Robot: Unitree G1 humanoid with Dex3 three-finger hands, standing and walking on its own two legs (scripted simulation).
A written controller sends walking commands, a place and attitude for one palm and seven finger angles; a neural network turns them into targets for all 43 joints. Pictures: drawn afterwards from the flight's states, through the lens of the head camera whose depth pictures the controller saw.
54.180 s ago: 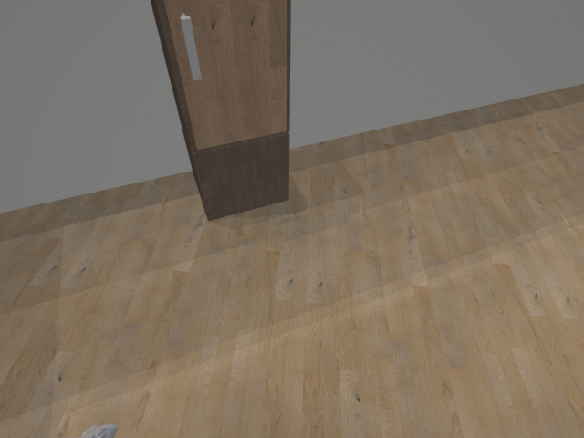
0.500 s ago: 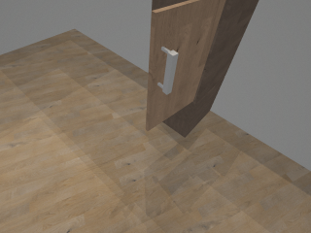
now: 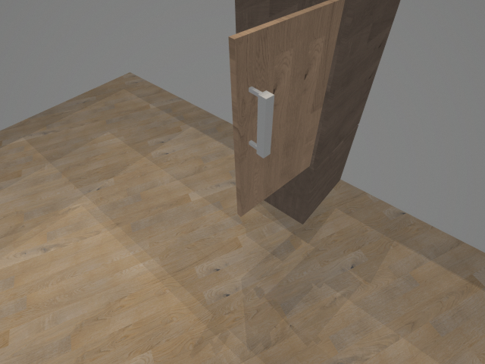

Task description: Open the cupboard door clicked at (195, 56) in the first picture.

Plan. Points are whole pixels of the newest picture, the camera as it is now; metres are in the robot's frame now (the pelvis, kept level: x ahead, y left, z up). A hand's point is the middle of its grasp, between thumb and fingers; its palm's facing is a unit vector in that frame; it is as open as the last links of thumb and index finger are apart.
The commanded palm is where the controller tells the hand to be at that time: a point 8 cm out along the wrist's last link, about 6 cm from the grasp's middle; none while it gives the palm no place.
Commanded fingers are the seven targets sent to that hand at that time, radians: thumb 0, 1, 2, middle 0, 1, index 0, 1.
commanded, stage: let the arm hang, fingers relaxed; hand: left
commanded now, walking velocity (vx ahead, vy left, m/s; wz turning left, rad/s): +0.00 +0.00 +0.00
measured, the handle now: (258, 123) +0.65 +0.00 +0.04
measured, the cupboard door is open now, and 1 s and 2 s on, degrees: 82 82 82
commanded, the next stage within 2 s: look to check the result in 0.28 s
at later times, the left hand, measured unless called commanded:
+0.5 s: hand out of the picture +0.00 +0.16 -0.17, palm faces +0.05 -0.98 -0.19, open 7.3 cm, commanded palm none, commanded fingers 0.00 0.90 0.90 -0.20 -0.30 -0.20 -0.30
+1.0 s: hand out of the picture +0.03 +0.15 -0.17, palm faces +0.05 -0.98 -0.19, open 7.3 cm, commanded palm none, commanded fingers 0.00 0.90 0.90 -0.20 -0.30 -0.20 -0.30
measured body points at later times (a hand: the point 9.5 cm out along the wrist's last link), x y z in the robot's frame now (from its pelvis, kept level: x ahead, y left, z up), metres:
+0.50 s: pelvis +0.01 -0.01 +0.00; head +0.03 -0.02 +0.45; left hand +0.00 +0.21 -0.16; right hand -0.01 -0.22 -0.17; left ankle +0.03 +0.11 -0.74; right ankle +0.03 -0.12 -0.74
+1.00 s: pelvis +0.03 -0.02 +0.00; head +0.04 -0.02 +0.45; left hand +0.03 +0.21 -0.16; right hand +0.03 -0.23 -0.16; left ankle +0.03 +0.11 -0.74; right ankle +0.03 -0.12 -0.74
